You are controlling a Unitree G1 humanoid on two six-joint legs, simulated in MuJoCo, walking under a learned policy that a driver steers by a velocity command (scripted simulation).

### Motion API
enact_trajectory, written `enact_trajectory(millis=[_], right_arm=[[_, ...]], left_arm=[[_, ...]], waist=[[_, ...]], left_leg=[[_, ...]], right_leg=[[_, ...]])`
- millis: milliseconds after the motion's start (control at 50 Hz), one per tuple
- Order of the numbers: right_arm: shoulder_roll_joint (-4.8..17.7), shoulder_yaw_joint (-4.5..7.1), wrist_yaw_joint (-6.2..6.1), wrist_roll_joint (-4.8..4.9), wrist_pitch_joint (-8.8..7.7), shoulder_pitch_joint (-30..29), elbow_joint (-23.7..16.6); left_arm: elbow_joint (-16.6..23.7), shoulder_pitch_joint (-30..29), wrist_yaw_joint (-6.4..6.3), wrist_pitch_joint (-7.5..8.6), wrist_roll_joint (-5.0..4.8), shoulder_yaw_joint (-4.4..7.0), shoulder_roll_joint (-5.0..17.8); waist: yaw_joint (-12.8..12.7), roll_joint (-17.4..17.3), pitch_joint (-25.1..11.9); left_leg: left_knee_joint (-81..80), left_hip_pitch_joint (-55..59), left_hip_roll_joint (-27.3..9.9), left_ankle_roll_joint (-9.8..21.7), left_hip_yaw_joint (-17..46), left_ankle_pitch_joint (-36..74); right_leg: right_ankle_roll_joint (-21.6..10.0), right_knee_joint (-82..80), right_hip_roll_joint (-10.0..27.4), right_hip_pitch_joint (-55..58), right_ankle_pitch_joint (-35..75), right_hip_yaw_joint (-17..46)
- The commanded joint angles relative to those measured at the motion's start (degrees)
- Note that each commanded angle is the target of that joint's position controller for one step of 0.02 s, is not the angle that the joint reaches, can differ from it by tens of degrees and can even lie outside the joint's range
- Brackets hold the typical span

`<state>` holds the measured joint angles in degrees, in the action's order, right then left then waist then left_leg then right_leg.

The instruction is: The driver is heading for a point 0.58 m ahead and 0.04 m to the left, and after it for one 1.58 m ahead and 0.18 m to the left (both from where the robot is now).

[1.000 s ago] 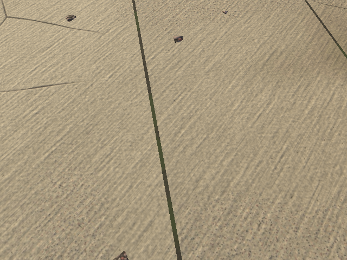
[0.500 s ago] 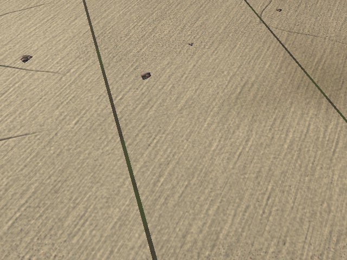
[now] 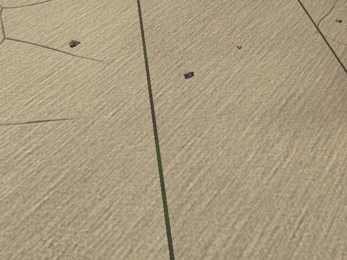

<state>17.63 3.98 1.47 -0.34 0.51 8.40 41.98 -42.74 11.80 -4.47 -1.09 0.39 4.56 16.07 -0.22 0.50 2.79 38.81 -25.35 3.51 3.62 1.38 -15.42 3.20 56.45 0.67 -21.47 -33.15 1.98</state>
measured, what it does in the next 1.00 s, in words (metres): walks ahead, turning left: right foot, then left foot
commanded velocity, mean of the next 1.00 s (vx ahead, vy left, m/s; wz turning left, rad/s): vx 0.17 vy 0.00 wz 0.27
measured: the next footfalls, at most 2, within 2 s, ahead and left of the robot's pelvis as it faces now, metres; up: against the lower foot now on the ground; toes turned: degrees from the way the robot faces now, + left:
right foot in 0.30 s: +0.08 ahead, -0.14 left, +0.00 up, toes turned +17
left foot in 0.66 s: -0.01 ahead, +0.08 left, +0.00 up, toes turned +15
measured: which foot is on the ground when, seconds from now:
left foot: down 0.00-0.30, up 0.32-0.64, down 0.66-1.00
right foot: up 0.00-0.28, down 0.30-0.68, up 0.70-1.00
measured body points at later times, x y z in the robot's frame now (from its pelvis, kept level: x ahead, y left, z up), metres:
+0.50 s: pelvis +0.01 -0.05 +0.02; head +0.04 -0.07 +0.47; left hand +0.06 +0.25 -0.07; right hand +0.22 -0.29 -0.09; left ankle -0.04 +0.09 -0.65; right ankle +0.04 -0.15 -0.72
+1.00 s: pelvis +0.13 +0.00 +0.02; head +0.16 +0.01 +0.46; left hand +0.28 +0.28 -0.07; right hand +0.18 -0.28 -0.10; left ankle -0.05 +0.07 -0.72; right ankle +0.34 -0.09 -0.69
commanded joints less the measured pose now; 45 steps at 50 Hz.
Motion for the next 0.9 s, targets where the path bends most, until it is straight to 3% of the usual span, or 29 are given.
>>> enact_trajectory(millis=[20,40,60,100,160,240,280,300,320,340,360,400,420,460,480,500,520,540,580,640,660,680,700,720,740,800,860,900], right_arm=[[9.7,2.27,-0.94,0.57,-1.90,2.2,-4.5],[8.9,2.03,-1.65,1.13,-1.45,0.2,-4.9],[8.4,1.88,-2.17,1.22,-0.69,-1.0,-5.1],[8.3,2.13,-2.92,0.83,0.51,-0.7,-5.6],[9.0,2.84,-3.64,1.07,1.32,-0.7,-6.4],[9.0,3.22,-3.54,1.50,2.25,-1.6,-7.4],[8.1,3.08,-3.72,2.26,2.69,-1.9,-7.8],[5.8,2.39,-3.74,1.90,2.62,-0.3,-7.8],[3.6,1.94,-3.59,1.63,2.03,0.7,-9.0],[7.7,3.22,-3.53,0.53,1.08,0.6,-8.9],[9.8,4.07,-3.35,0.81,0.99,2.1,-7.5],[7.8,3.81,-3.65,0.67,1.95,5.1,-4.5],[6.3,3.33,-3.60,0.63,2.21,5.2,-4.3],[4.2,2.39,-3.40,1.07,2.10,3.2,-5.2],[3.0,1.74,-3.25,1.04,1.95,2.5,-5.5],[1.9,1.06,-2.94,0.85,1.81,1.2,-5.9],[1.3,0.51,-2.55,0.78,1.56,-0.2,-6.4],[1.7,0.33,-2.26,0.99,1.20,-1.6,-7.0],[3.3,0.50,-1.90,1.51,0.28,-1.8,-6.9],[2.9,0.61,-1.53,1.67,-1.41,5.0,-2.9],[3.6,0.79,-1.79,1.63,-1.87,9.5,-1.6],[5.9,1.20,-2.26,1.34,-2.15,16.9,-0.1],[13.4,3.27,-1.69,0.80,-2.37,18.9,0.6],[10.2,2.47,-1.63,0.38,-3.46,17.7,0.0],[7.0,1.45,-1.80,0.26,-4.19,15.7,0.0],[4.8,0.48,-1.72,0.71,-4.54,12.7,-0.6],[4.8,0.42,-1.84,0.69,-4.08,12.8,-0.5],[5.8,0.62,-1.98,0.82,-4.01,14.2,0.1]], left_arm=[[5.1,-1.0,0.25,1.19,-0.51,1.03,5.4],[4.9,-1.4,-0.04,1.29,-0.03,1.33,6.3],[4.9,-1.4,-0.09,1.41,0.04,1.41,6.2],[4.9,-1.4,0.39,1.79,-0.37,0.83,4.4],[4.9,-2.0,1.38,2.31,-0.72,0.12,3.2],[4.8,-0.7,2.76,2.82,-1.13,0.72,4.9],[3.9,1.8,3.13,3.11,-0.94,1.35,5.6],[4.0,3.3,2.87,3.01,-0.02,2.15,8.7],[4.8,1.6,2.73,2.41,1.83,2.99,13.6],[6.1,-0.4,3.03,2.74,3.61,2.60,11.7],[7.4,-4.3,2.81,3.03,2.90,1.53,8.5],[7.8,-7.8,2.65,3.20,0.55,0.41,5.3],[7.5,-7.3,2.59,3.14,0.11,-0.05,4.7],[6.6,-5.2,2.54,2.83,0.34,-0.42,4.2],[5.9,-3.2,2.48,2.75,0.42,-0.58,3.6],[5.4,-2.0,2.45,2.63,0.26,-0.51,4.1],[4.9,-1.0,2.46,2.38,-0.08,0.01,6.0],[4.5,0.4,2.47,2.06,-0.31,0.69,8.4],[3.7,2.9,2.66,1.78,-0.72,1.21,10.3],[2.8,2.8,2.94,1.85,-2.17,0.77,9.5],[2.9,1.8,3.16,2.50,-1.71,-0.10,6.8],[4.4,-1.4,3.91,3.52,-0.47,-1.74,1.4],[8.4,-5.2,3.87,4.99,-0.98,-1.51,2.2],[8.7,-7.8,3.85,5.84,-1.76,-0.18,6.7],[8.0,-6.4,4.38,6.21,-2.40,0.31,7.6],[6.6,-5.7,5.50,6.75,-1.26,0.23,6.2],[7.0,-7.9,6.56,7.06,-0.88,-1.10,2.8],[8.1,-11.4,7.03,7.12,-1.17,-1.90,1.4]], waist=[[1.8,-4.5,-10.8],[1.1,-3.2,-10.0],[0.2,-4.2,-9.6],[0.3,-6.6,-9.3],[0.8,-8.0,-10.0],[0.3,-10.6,-8.7],[-1.4,-9.5,-7.8],[-1.0,-4.2,-8.6],[1.4,11.5,-6.6],[0.5,13.3,-6.1],[2.1,9.2,-5.0],[3.0,6.1,-3.7],[2.6,6.0,-3.4],[1.4,6.8,-3.8],[0.5,7.4,-5.4],[-0.5,9.1,-5.8],[-1.7,11.1,-5.2],[-2.8,12.3,-3.9],[-3.6,11.5,-2.2],[0.4,7.5,-0.7],[2.6,6.0,-2.9],[5.4,-2.7,-6.7],[6.0,-15.5,-3.6],[6.9,-10.3,0.9],[5.2,-9.2,2.8],[3.5,-7.5,3.7],[3.8,-6.3,2.4],[4.8,-6.5,2.8]], left_leg=[[-16.9,22.0,-18.7,13.4,29.0,24.5],[-17.5,19.1,-17.0,11.6,26.2,21.8],[-18.3,16.1,-14.5,10.1,23.7,18.9],[-19.0,14.3,-11.8,9.1,21.5,16.9],[-19.6,12.6,-10.9,8.6,22.4,11.8],[-20.0,10.3,-10.5,7.4,26.9,6.1],[-17.6,6.1,-7.7,4.3,26.1,1.3],[-10.9,0.9,-4.6,1.1,22.1,-6.8],[2.4,-8.8,5.2,-2.3,9.9,-16.2],[16.7,-9.3,3.0,-4.6,9.2,-20.0],[23.5,-8.4,1.9,-5.2,10.4,-16.3],[29.0,-8.5,1.9,-7.0,9.5,-9.8],[30.5,-8.4,2.0,-7.8,9.3,-8.5],[25.4,-6.9,1.2,-8.9,7.0,-6.9],[19.4,-6.0,-0.4,-9.2,5.7,-5.6],[13.5,-4.0,-1.8,-9.3,3.3,-5.4],[9.0,-1.6,-2.4,-9.1,0.6,-7.1],[5.8,0.1,-2.2,-8.6,-1.5,-10.1],[-1.1,3.4,-1.6,-6.7,-3.2,-12.7],[-19.0,17.4,-0.9,-1.7,-4.5,0.3],[-19.2,26.9,-4.0,-0.1,-0.5,1.3],[-21.0,37.4,-13.5,2.3,11.6,-1.1],[-25.7,35.6,-24.5,10.6,29.6,-11.1],[-28.7,32.9,-26.0,14.1,33.3,-15.1],[-29.2,32.8,-24.0,12.9,29.9,-17.2],[-31.2,31.5,-18.8,9.2,19.3,-4.8],[-31.7,26.2,-14.6,8.0,9.5,9.4],[-31.9,21.8,-13.2,7.3,6.0,12.2]], right_leg=[[0.2,15.5,-1.2,-17.5,-0.7,5.5],[0.3,12.0,-0.1,-15.8,2.9,5.6],[0.5,7.7,-0.1,-12.6,5.1,4.8],[1.2,-0.4,-1.8,-9.0,7.5,3.2],[1.4,-11.3,-3.3,-3.1,10.3,3.2],[0.4,-22.6,-4.2,3.0,14.7,2.9],[-1.7,-33.6,-3.0,10.7,21.6,2.1],[-4.7,-37.2,5.6,16.1,21.1,8.8],[-12.5,-41.2,17.2,16.0,23.8,23.7],[-18.8,-42.7,22.5,9.9,24.1,30.5],[-18.2,-42.1,19.7,8.1,23.6,25.9],[-14.0,-40.0,13.0,8.7,24.1,16.4],[-14.2,-39.3,12.2,8.9,28.3,14.3],[-14.6,-38.7,10.3,10.6,31.9,10.6],[-14.4,-39.3,9.8,13.1,25.3,10.1],[-14.0,-40.5,9.3,13.9,17.6,10.2],[-14.0,-41.9,9.4,12.9,12.2,11.0],[-14.5,-42.9,10.3,11.8,9.0,12.2],[-15.3,-43.0,11.8,10.6,5.5,14.1],[-14.0,-40.8,10.4,3.8,5.0,12.9],[-11.6,-36.5,8.6,-2.1,7.3,10.8],[-7.5,-21.1,3.4,-11.2,7.5,3.7],[-4.9,-11.8,-1.7,-23.7,2.2,-3.6],[-4.3,-2.1,1.6,-28.1,0.9,0.1],[-4.8,1.8,3.2,-30.9,5.2,1.5],[-4.6,1.6,5.7,-31.8,16.7,0.7],[-2.4,-6.6,4.5,-25.0,26.0,-2.5],[-1.9,-14.6,3.1,-18.6,31.4,-3.8]])
Velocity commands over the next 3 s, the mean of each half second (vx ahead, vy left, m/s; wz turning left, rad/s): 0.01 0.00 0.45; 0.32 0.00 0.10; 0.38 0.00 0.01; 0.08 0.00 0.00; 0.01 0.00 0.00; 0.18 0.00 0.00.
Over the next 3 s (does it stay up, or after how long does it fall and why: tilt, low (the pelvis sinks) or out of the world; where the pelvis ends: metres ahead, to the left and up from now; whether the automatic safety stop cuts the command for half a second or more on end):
stays up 0.59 0.12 0.02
